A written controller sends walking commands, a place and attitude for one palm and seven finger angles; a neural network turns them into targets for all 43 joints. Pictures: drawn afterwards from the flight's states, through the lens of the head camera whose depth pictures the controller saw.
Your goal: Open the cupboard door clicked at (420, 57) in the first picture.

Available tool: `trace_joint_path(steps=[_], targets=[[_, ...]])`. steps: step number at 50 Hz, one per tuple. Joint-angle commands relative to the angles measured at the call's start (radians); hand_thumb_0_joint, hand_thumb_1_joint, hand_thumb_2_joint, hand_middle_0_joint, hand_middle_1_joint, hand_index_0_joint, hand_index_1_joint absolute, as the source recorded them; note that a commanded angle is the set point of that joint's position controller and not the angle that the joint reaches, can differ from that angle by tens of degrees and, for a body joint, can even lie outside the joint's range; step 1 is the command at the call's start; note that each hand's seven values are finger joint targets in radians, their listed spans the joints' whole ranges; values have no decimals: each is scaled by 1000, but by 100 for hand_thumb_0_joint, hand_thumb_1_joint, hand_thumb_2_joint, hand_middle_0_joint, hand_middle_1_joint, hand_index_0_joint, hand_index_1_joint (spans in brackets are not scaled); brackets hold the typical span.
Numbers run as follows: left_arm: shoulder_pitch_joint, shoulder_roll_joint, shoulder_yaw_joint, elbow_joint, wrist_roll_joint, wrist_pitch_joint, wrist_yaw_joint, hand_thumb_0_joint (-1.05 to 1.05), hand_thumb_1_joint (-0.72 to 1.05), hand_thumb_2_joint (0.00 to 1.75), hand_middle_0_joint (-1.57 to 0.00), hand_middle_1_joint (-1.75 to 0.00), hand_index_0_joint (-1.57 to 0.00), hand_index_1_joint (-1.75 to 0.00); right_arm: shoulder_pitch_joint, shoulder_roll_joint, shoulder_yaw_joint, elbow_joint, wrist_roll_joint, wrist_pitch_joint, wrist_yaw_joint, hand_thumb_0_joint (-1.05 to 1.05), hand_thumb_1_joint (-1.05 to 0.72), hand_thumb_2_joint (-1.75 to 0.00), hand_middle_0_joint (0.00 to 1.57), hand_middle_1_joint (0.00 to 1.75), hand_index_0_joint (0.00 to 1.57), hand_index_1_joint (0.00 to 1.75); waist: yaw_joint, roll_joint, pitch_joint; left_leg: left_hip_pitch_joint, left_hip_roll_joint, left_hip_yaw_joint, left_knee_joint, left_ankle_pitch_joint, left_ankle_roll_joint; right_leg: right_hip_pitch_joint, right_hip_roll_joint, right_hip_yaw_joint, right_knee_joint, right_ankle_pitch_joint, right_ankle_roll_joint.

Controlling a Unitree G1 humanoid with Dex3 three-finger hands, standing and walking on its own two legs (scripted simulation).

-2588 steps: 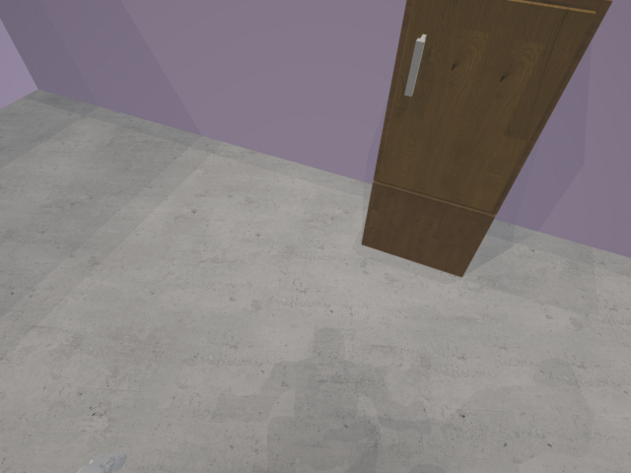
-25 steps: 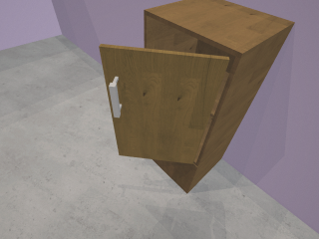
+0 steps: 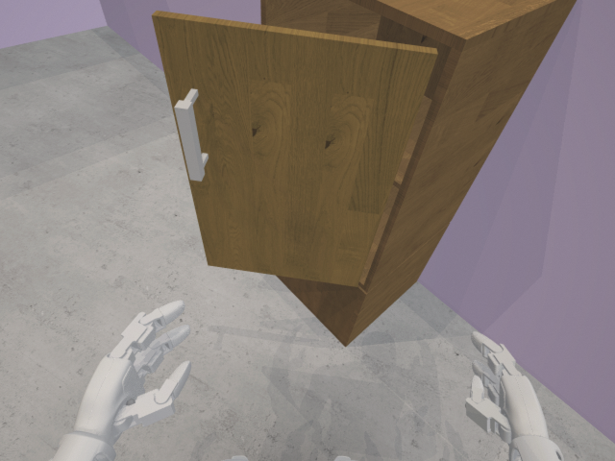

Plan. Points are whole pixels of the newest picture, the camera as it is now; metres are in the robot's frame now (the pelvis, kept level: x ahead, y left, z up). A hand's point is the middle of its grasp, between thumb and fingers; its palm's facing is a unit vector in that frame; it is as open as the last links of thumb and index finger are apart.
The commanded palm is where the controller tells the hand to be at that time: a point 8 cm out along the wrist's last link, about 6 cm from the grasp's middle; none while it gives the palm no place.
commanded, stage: raise the hand with hooked fingers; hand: left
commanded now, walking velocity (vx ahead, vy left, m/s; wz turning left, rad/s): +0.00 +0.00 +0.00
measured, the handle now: (195, 136) +0.58 +0.21 +0.09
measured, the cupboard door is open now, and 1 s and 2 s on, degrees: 41 41 41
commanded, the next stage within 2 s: move the hooked fingers beside the handle in 1.68 s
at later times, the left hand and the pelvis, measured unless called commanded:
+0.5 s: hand (101, 333) +0.25 +0.24 +0.07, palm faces -0.01 -1.00 -0.05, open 11.6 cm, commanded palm +0.21 +0.29 +0.06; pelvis +0.01 +0.00 +0.01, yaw +0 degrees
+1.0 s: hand (38, 300) +0.27 +0.31 +0.08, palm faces -0.06 -1.00 -0.06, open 13.9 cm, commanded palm +0.25 +0.37 +0.10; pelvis +0.01 +0.05 +0.02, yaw +1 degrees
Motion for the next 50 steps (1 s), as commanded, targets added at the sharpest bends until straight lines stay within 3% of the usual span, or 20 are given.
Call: trace_joint_path(steps=[1,3,7,9,10,12,15,17,18,20,22,26,27,28,31,33,36,41,45,50], targets=[[35,210,230,-446,-115,-97,21,0,39,68,-24,-63,-24,-63,-30,-75,-39,-188,3,-7,-13,0,-90,-90,20,30,20,30,103,261,-243,6,-16,-58,-52,287,-25,213,-54,193,-124,318,56],[-36,204,216,-589,-136,-140,41,0,34,66,-24,-66,-24,-66,15,-66,-35,-162,-3,-9,-28,0,-90,-90,20,30,20,30,52,259,-263,27,6,-86,-23,312,-19,186,-43,204,-118,378,70],[-192,135,64,-470,-131,-194,-34,0,25,62,-25,-72,-25,-72,33,-95,0,-74,5,-44,-55,0,-90,-90,20,30,20,30,-74,153,-84,-65,25,-122,70,216,-3,17,-44,229,-143,268,106],[-205,163,47,-338,-121,-161,-104,0,20,60,-25,-75,-25,-75,45,-114,-1,-46,16,-61,-68,0,-90,-90,20,30,20,30,-86,94,-52,-120,27,-120,82,150,4,-2,-53,249,-182,168,121],[-213,195,66,-275,-118,-126,-136,0,18,59,-25,-76,-25,-76,51,-127,-4,-41,24,-67,-76,0,-90,-90,20,30,20,30,-84,39,-63,-136,27,-118,77,132,8,10,-57,257,-202,118,129],[-185,260,142,-155,-133,-22,-189,0,13,57,-25,-80,-25,-80,45,-147,-4,-49,37,-62,-87,0,-90,-90,20,30,20,30,-40,19,-103,-139,19,-113,58,156,9,80,-67,284,-222,133,140],[-110,364,297,-233,-168,98,-206,0,6,54,-26,-84,-26,-84,23,-140,-4,-101,37,-46,-84,0,-90,-90,20,30,20,30,51,52,-338,-62,3,-110,-5,277,6,311,-99,274,-211,346,157],[-60,386,391,-275,-218,128,-172,0,1,52,-26,-87,-26,-87,10,-113,1,-124,29,-39,-78,0,-90,-90,20,30,20,30,101,52,-397,-33,5,-118,-31,339,-8,409,-97,254,-181,506,156],[-44,351,387,-320,-236,117,-148,0,-1,51,-27,-88,-27,-88,12,-96,8,-130,26,-41,-75,0,-90,-90,20,30,20,30,104,56,-402,-27,6,-118,-54,349,-11,431,-99,242,-180,569,155],[-11,282,371,-306,-248,90,-96,0,-6,49,-27,-92,-27,-92,10,-80,4,-114,24,-46,-70,0,-90,-90,20,30,20,30,94,16,-302,-34,10,-114,-89,319,-20,379,-92,219,-199,535,152],[-52,265,351,-282,-231,63,-73,0,-10,47,-27,-94,-27,-94,12,-90,0,-105,21,-48,-66,0,-90,-90,20,30,20,30,85,8,-215,-46,11,-112,-97,304,-21,315,-82,216,-206,463,147],[-131,235,234,-172,-158,58,-105,0,-20,43,-28,-100,-28,-100,48,-127,-8,-83,27,-53,-67,0,-90,-90,20,30,20,30,19,59,-81,-23,10,-99,-121,231,-5,129,-55,154,-232,219,118],[-172,233,209,-185,-162,62,-126,0,-22,42,-28,-102,-28,-102,49,-137,-8,-97,30,-59,-71,0,-90,-90,20,30,20,30,13,61,-81,2,10,-103,-119,240,0,119,-50,159,-231,217,115],[-189,257,215,-197,-162,63,-142,0,-24,41,-28,-103,-28,-103,67,-141,-11,-94,33,-63,-73,0,-90,-90,20,30,20,30,13,59,-138,36,12,-103,-129,247,3,142,-44,149,-235,209,109],[-258,348,272,-295,-167,54,-150,0,-31,38,-29,-108,-29,-108,72,-144,-10,-98,33,-81,-84,0,-90,-90,20,30,20,30,36,156,-249,138,19,-114,-163,294,2,186,-32,108,-218,231,79],[-305,394,316,-360,-175,39,-126,0,-36,36,-29,-111,-29,-111,76,-144,-5,-88,26,-86,-88,0,-90,-90,20,30,20,30,48,211,-274,207,28,-130,-184,359,-9,185,-17,77,-195,271,60],[-285,383,344,-319,-185,33,-78,0,-43,33,-29,-115,-29,-115,76,-139,2,-78,23,-86,-88,0,-90,-90,20,30,20,30,55,195,-210,230,41,-157,-217,381,-32,155,-10,40,-191,254,54],[-339,351,290,-157,-160,139,-100,0,-50,30,-30,-120,-30,-120,68,-154,10,-84,30,-54,-86,0,-90,-90,20,30,20,30,40,205,-98,222,50,-181,-263,333,-52,113,-11,19,-217,211,55],[-429,373,264,-141,-141,222,-157,0,-50,30,-30,-120,-30,-120,73,-164,13,-101,34,-48,-90,0,-90,-90,20,30,20,30,33,185,-141,293,64,-211,-279,412,-60,122,-12,20,-235,236,58],[-576,452,338,-171,-159,198,-164,0,-50,30,-30,-120,-30,-120,67,-164,22,-93,24,-46,-95,0,-90,-90,20,30,20,30,39,187,-164,388,81,-271,-310,430,-91,100,-5,23,-238,222,55]])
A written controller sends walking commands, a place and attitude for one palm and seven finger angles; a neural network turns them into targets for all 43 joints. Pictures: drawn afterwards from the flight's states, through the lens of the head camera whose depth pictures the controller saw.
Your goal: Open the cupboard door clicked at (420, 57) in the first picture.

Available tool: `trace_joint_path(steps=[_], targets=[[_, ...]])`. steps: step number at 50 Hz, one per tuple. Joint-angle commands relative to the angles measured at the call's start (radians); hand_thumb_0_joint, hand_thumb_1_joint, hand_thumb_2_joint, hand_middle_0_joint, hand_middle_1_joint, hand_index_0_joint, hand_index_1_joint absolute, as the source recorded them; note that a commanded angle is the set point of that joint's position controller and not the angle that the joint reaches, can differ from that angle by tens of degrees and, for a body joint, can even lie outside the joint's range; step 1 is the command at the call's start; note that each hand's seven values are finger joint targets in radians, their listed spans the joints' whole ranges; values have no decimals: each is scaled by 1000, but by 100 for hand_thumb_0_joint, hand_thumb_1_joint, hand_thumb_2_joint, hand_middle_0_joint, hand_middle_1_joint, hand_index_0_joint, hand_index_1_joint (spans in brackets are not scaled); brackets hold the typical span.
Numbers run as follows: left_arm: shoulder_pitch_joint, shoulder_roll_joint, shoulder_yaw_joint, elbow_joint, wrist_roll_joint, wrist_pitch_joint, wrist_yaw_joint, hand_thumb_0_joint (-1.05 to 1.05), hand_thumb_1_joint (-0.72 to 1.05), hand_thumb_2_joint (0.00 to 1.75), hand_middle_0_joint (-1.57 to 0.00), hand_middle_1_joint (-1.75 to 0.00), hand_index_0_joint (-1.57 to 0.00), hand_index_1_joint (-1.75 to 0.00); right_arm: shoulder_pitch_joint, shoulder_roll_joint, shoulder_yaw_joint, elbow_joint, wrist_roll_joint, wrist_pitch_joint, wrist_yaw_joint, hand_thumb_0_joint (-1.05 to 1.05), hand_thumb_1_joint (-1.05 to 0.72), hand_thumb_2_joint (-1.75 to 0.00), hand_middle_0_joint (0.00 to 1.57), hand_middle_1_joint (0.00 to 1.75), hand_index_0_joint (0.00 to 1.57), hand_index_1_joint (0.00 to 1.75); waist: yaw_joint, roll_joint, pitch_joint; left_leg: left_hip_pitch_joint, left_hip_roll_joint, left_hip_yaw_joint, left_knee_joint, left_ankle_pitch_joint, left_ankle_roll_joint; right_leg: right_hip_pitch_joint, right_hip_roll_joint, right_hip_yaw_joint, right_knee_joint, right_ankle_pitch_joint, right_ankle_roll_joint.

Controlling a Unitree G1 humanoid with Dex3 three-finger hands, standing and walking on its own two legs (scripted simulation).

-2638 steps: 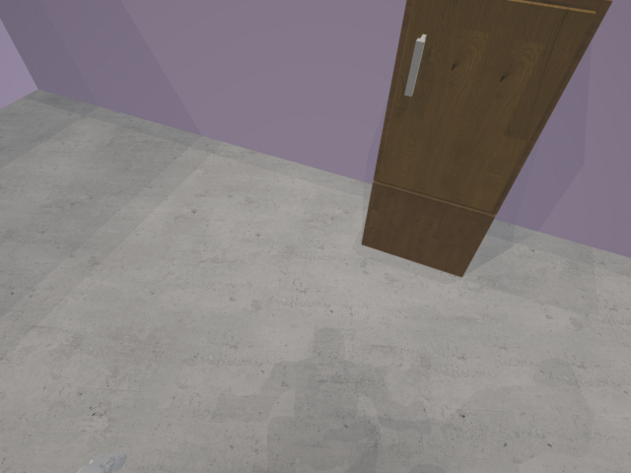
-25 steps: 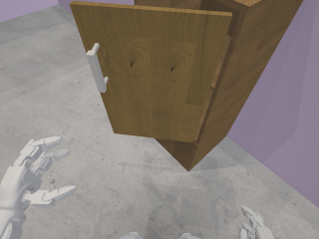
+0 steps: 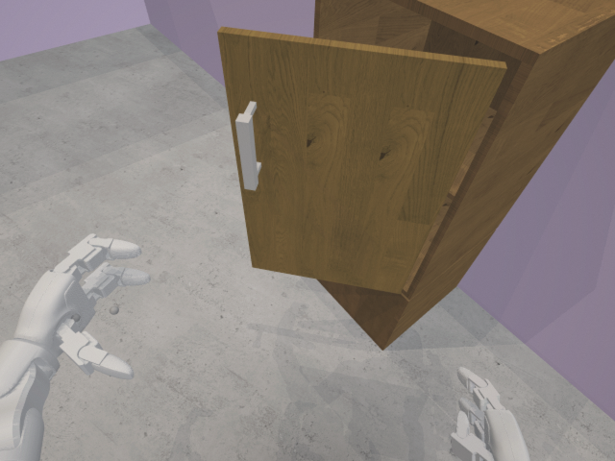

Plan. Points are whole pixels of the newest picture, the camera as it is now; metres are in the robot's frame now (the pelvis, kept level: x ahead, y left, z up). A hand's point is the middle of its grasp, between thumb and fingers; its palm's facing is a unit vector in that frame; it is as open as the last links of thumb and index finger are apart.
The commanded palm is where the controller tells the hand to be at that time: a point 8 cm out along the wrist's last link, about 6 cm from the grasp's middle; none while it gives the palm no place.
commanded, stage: raise the hand with hooked fingers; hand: left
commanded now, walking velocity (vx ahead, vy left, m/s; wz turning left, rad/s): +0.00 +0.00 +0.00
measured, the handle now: (251, 147) +0.57 +0.14 +0.07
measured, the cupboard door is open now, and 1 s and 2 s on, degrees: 41 41 41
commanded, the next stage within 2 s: move the hooked fingers beside the handle in 0.68 s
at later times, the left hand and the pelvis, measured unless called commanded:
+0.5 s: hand (108, 282) +0.29 +0.26 +0.08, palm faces -0.08 -1.00 -0.03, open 14.0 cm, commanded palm +0.26 +0.31 +0.09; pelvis +0.00 -0.01 +0.01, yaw +0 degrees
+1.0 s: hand (132, 269) +0.31 +0.24 +0.09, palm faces -0.06 -1.00 -0.03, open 14.0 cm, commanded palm +0.30 +0.29 +0.09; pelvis -0.01 -0.04 +0.00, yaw +0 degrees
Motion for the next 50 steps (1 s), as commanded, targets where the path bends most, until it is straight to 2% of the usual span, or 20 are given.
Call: trace_joint_path(steps=[1,2,3,6,9,12,15,17,21,22,24,29,32,37,39,40,42,46,47,50], targets=[[-294,265,151,-227,-43,-93,-3,0,-50,30,-30,-120,-30,-120,-14,-183,-84,-120,-6,-47,-23,0,-90,-90,20,30,20,30,-11,78,-215,315,118,-259,-207,391,-157,-48,11,37,-48,146,-18],[-315,299,176,-212,-40,-98,-2,0,-50,30,-30,-120,-30,-120,-12,-189,-81,-110,-9,-45,-23,0,-90,-90,20,30,20,30,-1,118,-200,331,117,-262,-210,410,-169,-59,13,42,-47,148,-24],[-334,290,173,-193,-42,-100,-7,0,-50,30,-30,-120,-30,-120,-10,-185,-77,-105,-10,-42,-23,0,-90,-90,20,30,20,30,-5,129,-201,346,121,-269,-223,409,-175,-61,10,38,-50,141,-23],[-349,286,166,-92,-36,-77,-31,0,-50,30,-30,-120,-30,-120,-11,-189,-79,-98,-5,-34,-29,0,-90,-90,20,30,20,30,-10,104,-181,316,115,-264,-230,368,-164,-50,1,40,-62,134,-21],[-378,298,157,-13,-32,-32,-78,0,-50,30,-30,-120,-30,-120,3,-196,-81,-100,0,-25,-31,0,-90,-90,20,30,20,30,-14,82,-196,306,102,-234,-219,415,-150,-19,1,42,-85,163,-21],[-340,259,118,2,-39,-13,-113,0,-50,30,-30,-120,-30,-120,3,-198,-85,-114,0,-29,-22,0,-90,-90,20,30,20,30,-10,53,-219,307,93,-216,-198,481,-141,8,3,38,-90,198,-25],[-313,301,162,-64,-51,-37,-111,0,-50,30,-30,-120,-30,-120,8,-200,-91,-122,-8,-34,-6,0,-90,-90,20,30,20,30,3,65,-271,333,92,-208,-180,569,-143,22,4,39,-89,243,-24],[-304,340,203,-90,-56,-59,-96,0,-50,30,-30,-120,-30,-120,14,-200,-93,-118,-14,-34,2,0,-90,-90,20,30,20,30,13,70,-263,326,90,-199,-177,583,-147,27,9,42,-87,256,-30],[-310,330,220,-95,-64,-87,-65,0,-50,30,-30,-120,-30,-120,11,-191,-93,-118,-11,-27,0,0,-90,-90,20,30,20,30,7,87,-231,284,85,-176,-186,503,-136,28,10,40,-90,231,-28],[-325,345,226,-99,-60,-89,-61,0,-50,30,-30,-120,-30,-120,12,-192,-92,-113,-14,-26,0,0,-90,-90,20,30,20,30,9,104,-227,275,78,-165,-184,494,-134,41,11,44,-93,237,-34],[-334,320,198,-107,-54,-90,-60,0,-50,30,-30,-120,-30,-120,13,-186,-93,-114,-7,-25,-4,0,-90,-90,20,30,20,30,0,142,-235,279,74,-153,-183,474,-126,47,9,50,-100,233,-32],[-322,299,165,-97,-49,-81,-71,0,-50,30,-30,-120,-30,-120,8,-185,-91,-114,-3,-27,-11,0,-90,-90,20,30,20,30,-15,85,-239,251,68,-141,-181,401,-102,67,10,60,-116,230,-28],[-322,311,182,-55,-61,-75,-79,0,-50,30,-30,-120,-30,-120,-2,-188,-87,-110,0,-26,-19,0,-90,-90,20,30,20,30,-16,40,-201,196,59,-124,-174,346,-87,86,9,71,-124,232,-31],[-345,318,184,-37,-61,-82,-79,0,-50,30,-30,-120,-30,-120,-10,-185,-82,-107,1,-28,-23,0,-90,-90,20,30,20,30,-13,32,-199,172,55,-115,-172,323,-79,96,6,79,-123,228,-29],[-350,307,174,-54,-61,-91,-77,0,-50,30,-30,-120,-30,-120,-16,-176,-79,-110,2,-29,-21,0,-90,-90,20,30,20,30,-10,71,-214,181,51,-111,-174,323,-77,108,3,84,-126,231,-29],[-380,310,167,-61,-54,-96,-74,0,-50,30,-30,-120,-30,-120,-17,-177,-78,-107,2,-29,-23,0,-90,-90,20,30,20,30,-16,82,-222,184,52,-108,-173,317,-75,104,2,84,-124,228,-27],[-437,342,182,-15,-49,-98,-70,0,-50,30,-30,-120,-30,-120,-6,-183,-76,-92,0,-23,-28,0,-90,-90,20,30,20,30,-31,43,-184,156,53,-106,-162,298,-71,90,5,91,-127,219,-27],[-585,342,154,115,-38,-100,-79,0,-50,30,-30,-120,-30,-120,4,-186,-68,-67,6,-9,-45,0,-90,-90,20,30,20,30,-61,26,-148,92,48,-98,-158,176,-62,60,-5,114,-146,104,-18],[-626,380,174,128,-36,-106,-82,0,-50,30,-30,-120,-30,-120,10,-190,-69,-58,6,-5,-48,0,-90,-90,20,30,20,30,-60,13,-165,87,49,-94,-146,187,-60,76,-8,129,-146,112,-19],[-649,371,150,140,-23,-118,-94,0,-50,30,-30,-120,-30,-120,21,-184,-71,-61,6,-5,-47,0,-90,-90,20,30,20,30,-44,92,-275,136,44,-88,-139,254,-61,112,-12,128,-125,187,-22]])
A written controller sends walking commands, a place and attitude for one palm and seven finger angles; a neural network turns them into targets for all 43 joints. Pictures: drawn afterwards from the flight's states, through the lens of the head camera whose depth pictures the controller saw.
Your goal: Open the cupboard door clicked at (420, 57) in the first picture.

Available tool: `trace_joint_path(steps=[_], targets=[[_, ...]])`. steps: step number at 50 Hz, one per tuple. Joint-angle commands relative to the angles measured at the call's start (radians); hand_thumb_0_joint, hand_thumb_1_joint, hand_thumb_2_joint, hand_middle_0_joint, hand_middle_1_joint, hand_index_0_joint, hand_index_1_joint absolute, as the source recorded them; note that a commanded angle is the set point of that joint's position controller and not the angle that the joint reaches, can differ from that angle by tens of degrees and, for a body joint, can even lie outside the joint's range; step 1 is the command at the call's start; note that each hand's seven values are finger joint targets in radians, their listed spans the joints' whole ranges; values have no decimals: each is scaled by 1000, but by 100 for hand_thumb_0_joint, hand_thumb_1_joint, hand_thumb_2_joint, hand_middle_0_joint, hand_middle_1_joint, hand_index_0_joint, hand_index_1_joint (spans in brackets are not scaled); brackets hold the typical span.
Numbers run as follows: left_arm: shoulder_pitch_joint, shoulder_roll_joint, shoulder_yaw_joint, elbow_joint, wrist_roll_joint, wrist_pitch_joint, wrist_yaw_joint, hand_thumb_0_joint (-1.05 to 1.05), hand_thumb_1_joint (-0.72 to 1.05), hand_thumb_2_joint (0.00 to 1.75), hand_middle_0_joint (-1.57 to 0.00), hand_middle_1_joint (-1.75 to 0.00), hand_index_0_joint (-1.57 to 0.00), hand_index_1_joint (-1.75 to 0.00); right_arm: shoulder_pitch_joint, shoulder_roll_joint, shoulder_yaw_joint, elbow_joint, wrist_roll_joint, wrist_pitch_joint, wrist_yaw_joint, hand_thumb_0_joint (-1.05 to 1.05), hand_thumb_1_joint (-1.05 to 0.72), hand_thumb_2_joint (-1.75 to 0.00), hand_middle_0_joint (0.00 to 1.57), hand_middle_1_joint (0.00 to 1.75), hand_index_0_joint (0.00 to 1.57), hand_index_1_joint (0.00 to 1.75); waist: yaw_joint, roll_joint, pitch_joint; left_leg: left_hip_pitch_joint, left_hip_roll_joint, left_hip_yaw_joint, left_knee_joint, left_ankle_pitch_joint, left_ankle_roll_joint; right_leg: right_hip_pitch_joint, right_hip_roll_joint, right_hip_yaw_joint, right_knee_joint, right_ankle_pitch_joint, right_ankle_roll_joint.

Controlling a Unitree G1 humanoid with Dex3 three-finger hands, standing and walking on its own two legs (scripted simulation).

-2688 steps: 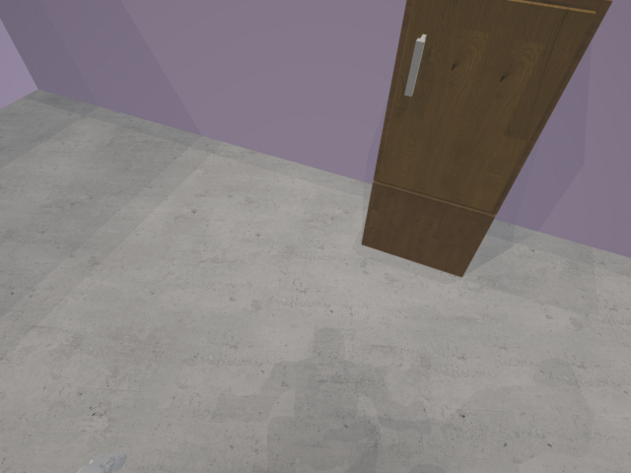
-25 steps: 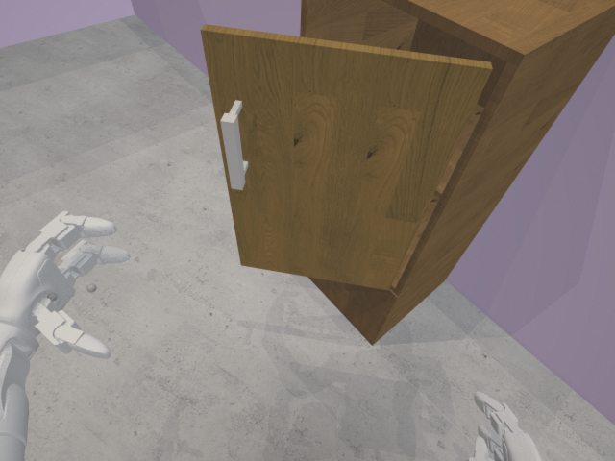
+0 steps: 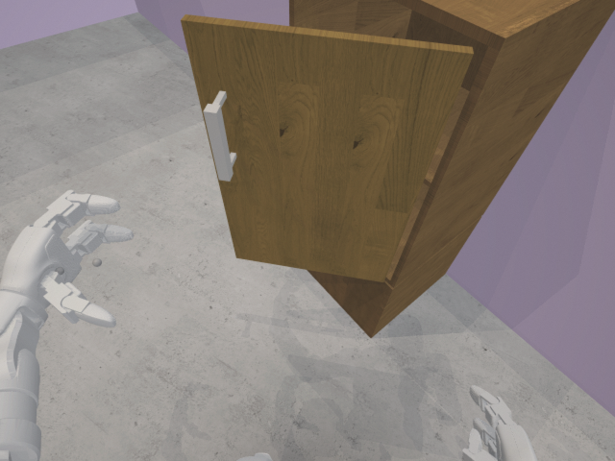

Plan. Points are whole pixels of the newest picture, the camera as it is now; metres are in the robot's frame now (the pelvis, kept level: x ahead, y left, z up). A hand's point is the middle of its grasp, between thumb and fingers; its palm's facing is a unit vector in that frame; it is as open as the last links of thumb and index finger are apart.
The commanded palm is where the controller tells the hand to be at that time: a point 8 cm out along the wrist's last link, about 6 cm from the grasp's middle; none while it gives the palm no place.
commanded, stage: move the hooked fingers beside the handle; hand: left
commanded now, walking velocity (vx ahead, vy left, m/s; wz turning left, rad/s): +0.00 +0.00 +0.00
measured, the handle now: (223, 137) +0.58 +0.17 +0.07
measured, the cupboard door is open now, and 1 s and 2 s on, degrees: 41 41 41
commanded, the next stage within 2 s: none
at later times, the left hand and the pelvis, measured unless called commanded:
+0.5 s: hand (131, 210) +0.41 +0.26 +0.08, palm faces -0.12 -0.99 -0.03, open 14.0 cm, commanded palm +0.39 +0.31 +0.08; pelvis +0.01 +0.01 +0.00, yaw -2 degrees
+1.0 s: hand (155, 177) +0.48 +0.25 +0.07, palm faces -0.13 -0.99 -0.01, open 14.0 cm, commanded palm +0.47 +0.30 +0.07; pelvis +0.02 +0.03 -0.01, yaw -2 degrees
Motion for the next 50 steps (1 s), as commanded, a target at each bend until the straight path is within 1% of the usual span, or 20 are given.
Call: trace_joint_path(steps=[1,3,7,11,15,17,21,23,24,27,29,30,34,35,37,38,42,46,48,50], targets=[[-385,294,56,-178,-17,-78,-11,0,-50,30,-30,-120,-30,-120,18,-154,-70,-116,0,-42,-17,0,-90,-90,20,30,20,30,-30,124,-306,145,21,-68,-107,235,-19,113,-38,143,-99,185,28],[-406,319,69,-119,-11,-74,-11,0,-50,30,-30,-120,-30,-120,38,-159,-73,-104,0,-32,-14,0,-90,-90,20,30,20,30,-37,82,-306,119,24,-64,-96,246,-17,115,-34,146,-93,205,31],[-377,382,136,-1,-11,-63,-7,0,-50,30,-30,-120,-30,-120,60,-172,-76,-105,-3,-15,-5,0,-90,-90,20,30,20,30,-12,6,-289,34,21,-55,-87,262,-15,162,-42,164,-85,250,34],[-382,374,126,-25,3,-74,-6,0,-50,30,-30,-120,-30,-120,75,-168,-83,-124,-3,2,7,0,-90,-90,20,30,20,30,-7,75,-350,64,21,-44,-89,333,-16,172,-41,156,-63,346,37],[-470,393,131,34,8,-96,-1,0,-50,30,-30,-120,-30,-120,104,-177,-87,-111,-4,23,10,0,-90,-90,20,30,20,30,-40,21,-312,28,25,-42,-82,274,-11,132,-33,161,-71,293,44],[-511,409,134,32,8,-114,-3,0,-50,30,-30,-120,-30,-120,114,-181,-89,-109,-5,32,8,0,-90,-90,20,30,20,30,-41,33,-332,37,25,-43,-77,293,-8,138,-31,162,-61,308,38],[-568,379,94,-4,23,-141,-5,0,-50,30,-30,-120,-30,-120,139,-175,-95,-91,-7,41,7,0,-90,-90,20,30,20,30,-47,154,-426,176,32,-62,-73,403,-18,84,-22,135,-47,337,32],[-579,368,81,8,23,-136,-7,0,-50,30,-30,-120,-30,-120,151,-179,-98,-84,-8,50,10,0,-90,-90,20,30,20,30,-54,133,-436,204,37,-71,-67,442,-21,65,-17,130,-48,345,33],[-560,382,99,44,23,-129,-3,0,-50,30,-30,-120,-30,-120,155,-182,-99,-80,-7,58,8,0,-90,-90,20,30,20,30,-54,91,-409,180,38,-72,-71,431,-19,65,-17,126,-51,341,34],[-603,351,69,94,24,-108,3,0,-50,30,-30,-120,-30,-120,152,-180,-93,-84,-6,73,10,0,-90,-90,20,30,20,30,-57,78,-358,141,36,-69,-78,419,-19,54,-19,122,-49,342,30],[-608,385,93,157,42,-96,15,0,-50,30,-30,-120,-30,-120,163,-186,-94,-81,-7,87,11,0,-90,-90,20,30,20,30,-53,65,-334,121,36,-73,-80,404,-23,40,-19,119,-49,324,31],[-611,374,81,177,48,-92,22,0,-50,30,-30,-120,-30,-120,166,-184,-91,-88,-8,94,13,0,-90,-90,20,30,20,30,-59,42,-329,107,37,-72,-82,396,-21,36,-18,116,-46,321,33],[-734,414,88,190,78,-132,48,0,-50,30,-30,-120,-30,-120,183,-187,-92,-81,-15,115,17,0,-90,-90,20,30,20,30,-73,63,-358,123,42,-84,-66,406,-29,8,-15,115,-28,301,30],[-744,395,72,163,83,-149,50,0,-50,30,-30,-120,-30,-120,187,-184,-94,-85,-17,118,20,0,-90,-90,20,30,20,30,-70,117,-404,173,45,-88,-61,439,-37,-13,-15,113,-21,295,30],[-824,338,15,110,79,-177,50,0,-50,30,-30,-120,-30,-120,195,-181,-96,-74,-21,123,23,0,-90,-90,20,30,20,30,-93,164,-450,272,59,-110,-42,541,-56,-76,-9,102,-11,294,27],[-802,376,55,118,82,-183,54,0,-50,30,-30,-120,-30,-120,208,-188,-101,-66,-27,129,25,0,-90,-90,20,30,20,30,-77,162,-486,307,65,-125,-39,572,-66,-82,-5,100,-11,286,28],[-847,333,21,235,79,-157,54,0,-50,30,-30,-120,-30,-120,222,-190,-97,-43,-23,153,23,0,-90,-90,20,30,20,30,-107,91,-417,258,66,-133,-36,555,-60,-114,-5,90,-15,274,30],[-902,379,27,331,121,-126,83,0,-50,30,-30,-120,-30,-120,232,-198,-89,-37,-26,176,22,0,-90,-90,20,30,20,30,-119,101,-347,176,61,-135,-52,409,-56,-155,-10,87,-16,199,29],[-945,379,14,292,137,-147,97,0,-50,30,-30,-120,-30,-120,246,-196,-88,-40,-31,182,25,0,-90,-90,20,30,20,30,-115,160,-409,234,65,-146,-42,492,-70,-167,-7,89,-4,212,28],[-987,394,23,273,142,-172,110,0,-50,30,-30,-120,-30,-120,256,-198,-91,-31,-38,189,30,0,-90,-90,20,30,20,30,-120,172,-441,270,73,-164,-30,520,-83,-193,-5,86,6,206,28]])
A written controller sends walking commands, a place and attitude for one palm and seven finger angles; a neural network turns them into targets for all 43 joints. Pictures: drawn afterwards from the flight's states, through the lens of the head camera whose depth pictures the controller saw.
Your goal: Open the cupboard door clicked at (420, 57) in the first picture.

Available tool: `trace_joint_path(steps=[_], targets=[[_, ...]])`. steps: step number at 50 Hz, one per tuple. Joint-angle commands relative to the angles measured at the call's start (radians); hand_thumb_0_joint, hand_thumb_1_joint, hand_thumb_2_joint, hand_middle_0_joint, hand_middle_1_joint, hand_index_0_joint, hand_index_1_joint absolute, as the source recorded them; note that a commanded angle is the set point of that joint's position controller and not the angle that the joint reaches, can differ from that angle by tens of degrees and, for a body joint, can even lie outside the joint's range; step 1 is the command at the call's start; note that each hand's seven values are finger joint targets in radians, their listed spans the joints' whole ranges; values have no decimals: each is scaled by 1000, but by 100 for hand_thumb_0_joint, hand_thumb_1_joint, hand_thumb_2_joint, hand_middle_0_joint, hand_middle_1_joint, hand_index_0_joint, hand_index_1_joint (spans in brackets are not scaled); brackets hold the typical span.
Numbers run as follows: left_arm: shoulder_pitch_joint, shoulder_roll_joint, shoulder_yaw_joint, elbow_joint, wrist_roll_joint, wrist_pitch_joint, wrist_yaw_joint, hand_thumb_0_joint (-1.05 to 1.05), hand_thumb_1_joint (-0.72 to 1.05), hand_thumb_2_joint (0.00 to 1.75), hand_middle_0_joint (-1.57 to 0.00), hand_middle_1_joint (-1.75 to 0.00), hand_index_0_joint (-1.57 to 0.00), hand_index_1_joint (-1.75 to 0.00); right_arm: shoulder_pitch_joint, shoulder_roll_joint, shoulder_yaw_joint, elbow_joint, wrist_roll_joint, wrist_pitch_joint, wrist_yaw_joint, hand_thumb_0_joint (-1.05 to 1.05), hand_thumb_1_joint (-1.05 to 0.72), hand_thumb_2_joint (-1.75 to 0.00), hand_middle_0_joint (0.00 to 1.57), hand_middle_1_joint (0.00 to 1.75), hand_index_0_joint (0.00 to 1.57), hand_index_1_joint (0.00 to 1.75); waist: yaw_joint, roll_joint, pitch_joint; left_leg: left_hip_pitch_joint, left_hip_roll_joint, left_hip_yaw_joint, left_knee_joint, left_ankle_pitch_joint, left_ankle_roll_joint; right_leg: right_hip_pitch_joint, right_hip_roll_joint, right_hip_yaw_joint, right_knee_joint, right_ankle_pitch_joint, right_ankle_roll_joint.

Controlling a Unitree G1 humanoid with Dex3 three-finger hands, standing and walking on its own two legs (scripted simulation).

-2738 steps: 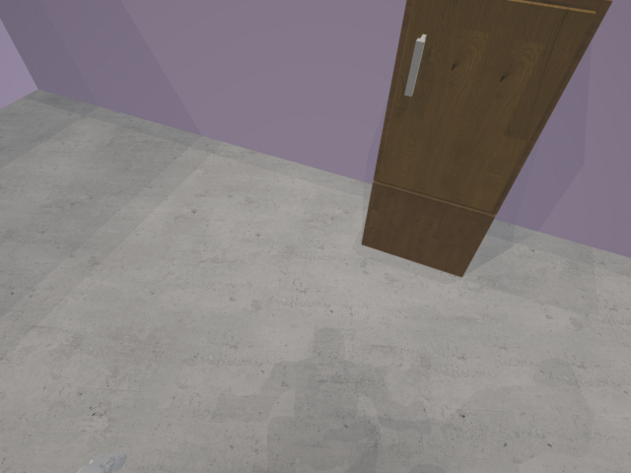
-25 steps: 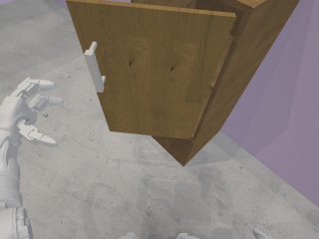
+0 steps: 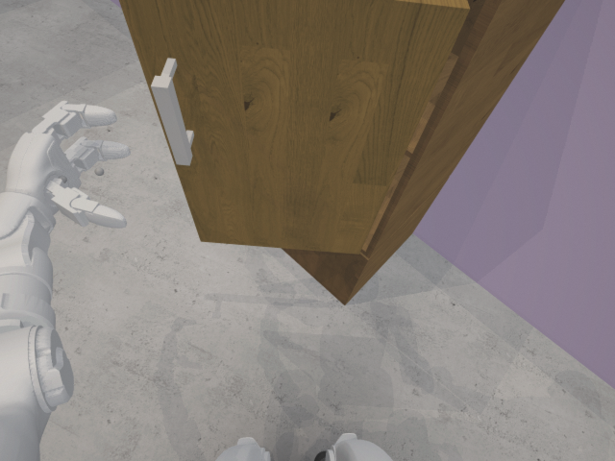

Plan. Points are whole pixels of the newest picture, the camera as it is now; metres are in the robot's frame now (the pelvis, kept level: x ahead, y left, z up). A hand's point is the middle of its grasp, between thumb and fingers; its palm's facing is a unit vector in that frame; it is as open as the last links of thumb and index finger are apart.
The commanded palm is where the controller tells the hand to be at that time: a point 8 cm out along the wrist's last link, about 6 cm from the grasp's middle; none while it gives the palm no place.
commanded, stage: move the hooked fingers beside the handle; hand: left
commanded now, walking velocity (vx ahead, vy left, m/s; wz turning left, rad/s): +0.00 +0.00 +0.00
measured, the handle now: (177, 115) +0.56 +0.16 +0.08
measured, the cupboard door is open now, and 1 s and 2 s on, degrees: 41 41 41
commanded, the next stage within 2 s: slide the fingers in behind the handle in 1.32 s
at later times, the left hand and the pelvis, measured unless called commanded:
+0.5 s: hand (120, 126) +0.53 +0.23 +0.09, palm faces -0.07 -1.00 -0.01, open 14.0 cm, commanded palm +0.50 +0.28 +0.08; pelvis +0.01 -0.01 -0.01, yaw -2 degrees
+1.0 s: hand (112, 149) +0.50 +0.24 +0.07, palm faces -0.09 -1.00 +0.02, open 14.0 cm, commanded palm +0.49 +0.29 +0.08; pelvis +0.02 -0.01 -0.01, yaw -1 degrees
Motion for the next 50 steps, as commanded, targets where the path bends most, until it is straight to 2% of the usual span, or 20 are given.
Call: trace_joint_path(steps=[1,2,4,11,16,19,21,22,24,27,31,32,33,36,37,38,42,46,48,50], targets=[[-471,281,43,-213,-11,-99,28,0,-50,30,-30,-120,-30,-120,146,-194,-77,-53,-13,-4,-9,0,-90,-90,20,30,20,30,-13,180,-407,447,79,-195,-82,550,-114,-29,4,57,-39,218,-7],[-506,296,57,-225,-18,-111,31,0,-50,30,-30,-120,-30,-120,157,-197,-79,-47,-16,0,-10,0,-90,-90,20,30,20,30,-21,154,-422,450,81,-198,-73,591,-114,-21,7,54,-33,236,-7],[-513,302,65,-217,-15,-116,29,0,-50,30,-30,-120,-30,-120,173,-200,-83,-41,-18,11,-8,0,-90,-90,20,30,20,30,-18,166,-485,485,85,-206,-65,633,-118,-14,10,59,-31,251,-2],[-531,339,55,-37,31,-50,43,0,-50,30,-30,-120,-30,-120,207,-209,-68,-35,-17,47,-7,0,-90,-90,20,30,20,30,-53,120,-364,298,68,-160,-58,480,-79,-16,12,66,-38,242,1],[-637,444,108,-107,45,-90,50,0,-50,30,-30,-120,-30,-120,231,-212,-68,-39,-28,55,-8,0,-90,-90,20,30,20,30,-58,190,-467,319,69,-157,-27,520,-80,11,18,78,-18,281,-2],[-638,482,136,-81,47,-93,45,0,-50,30,-30,-120,-30,-120,246,-217,-70,-38,-31,59,-10,0,-90,-90,20,30,20,30,-65,176,-496,309,72,-154,-14,540,-74,30,23,81,-14,308,1],[-578,468,128,-40,52,-72,32,0,-50,30,-30,-120,-30,-120,253,-215,-69,-43,-29,64,-8,0,-90,-90,20,30,20,30,-60,153,-483,270,69,-142,-13,526,-63,52,22,83,-15,324,3],[-560,461,126,-46,48,-69,24,0,-50,30,-30,-120,-30,-120,255,-212,-68,-51,-29,67,-9,0,-90,-90,20,30,20,30,-48,197,-500,292,68,-139,-11,570,-68,55,22,82,-9,346,-2],[-479,461,128,-27,53,-48,8,0,-50,30,-30,-120,-30,-120,257,-212,-71,-56,-29,74,-4,0,-90,-90,20,30,20,30,-26,208,-493,298,71,-136,-12,608,-71,56,24,79,-13,360,0],[-474,444,115,-55,36,-40,-4,0,-50,30,-30,-120,-30,-120,251,-209,-69,-73,-26,86,-4,0,-90,-90,20,30,20,30,-37,158,-459,250,66,-119,-13,569,-53,80,27,83,-17,386,1],[-510,509,179,-153,19,-68,0,0,-50,30,-30,-120,-30,-120,248,-214,-83,-77,-29,83,-3,0,-90,-90,20,30,20,30,-35,154,-507,251,64,-110,-13,555,-44,138,28,98,-23,428,5],[-534,506,176,-188,12,-83,-1,0,-50,30,-30,-120,-30,-120,248,-213,-82,-79,-27,82,-4,0,-90,-90,20,30,20,30,-36,186,-530,281,65,-112,-6,594,-48,131,30,98,-15,448,-1],[-537,541,204,-211,19,-92,3,0,-50,30,-30,-120,-30,-120,252,-214,-86,-75,-31,79,-3,0,-90,-90,20,30,20,30,-26,211,-564,311,67,-119,-7,631,-53,145,32,99,-13,463,-1],[-501,468,156,-186,15,-92,-7,0,-50,30,-30,-120,-30,-120,237,-201,-82,-63,-24,80,2,0,-90,-90,20,30,20,30,-33,224,-507,342,70,-121,-7,654,-56,98,32,90,-25,437,3],[-497,414,121,-175,2,-86,-18,0,-50,30,-30,-120,-30,-120,233,-195,-79,-65,-20,84,3,0,-90,-90,20,30,20,30,-39,257,-496,382,72,-120,0,704,-60,61,35,85,-25,443,-1],[-494,417,116,-167,5,-78,-24,0,-50,30,-30,-120,-30,-120,235,-201,-79,-54,-21,88,4,0,-90,-90,20,30,20,30,-40,240,-486,401,79,-132,-2,714,-66,38,36,80,-32,420,3],[-442,305,37,-101,-9,-34,-43,0,-50,30,-30,-120,-30,-120,220,-196,-76,-64,-15,98,1,0,-90,-90,20,30,20,30,-51,201,-412,376,75,-131,-5,698,-60,-4,33,68,-37,395,2],[-483,346,64,-84,-7,-32,-18,0,-50,30,-30,-120,-30,-120,211,-205,-76,-69,-17,98,-2,0,-90,-90,20,30,20,30,-63,117,-396,291,69,-127,-9,580,-51,21,30,74,-30,373,6],[-558,397,95,-146,-1,-63,-1,0,-50,30,-30,-120,-30,-120,211,-207,-75,-66,-20,93,-4,0,-90,-90,20,30,20,30,-56,169,-458,321,69,-132,1,612,-62,32,29,80,-13,387,2],[-572,438,125,-150,12,-84,19,0,-50,30,-30,-120,-30,-120,208,-207,-77,-65,-24,83,-3,0,-90,-90,20,30,20,30,-54,166,-476,317,71,-138,8,600,-67,38,29,81,-5,374,1]])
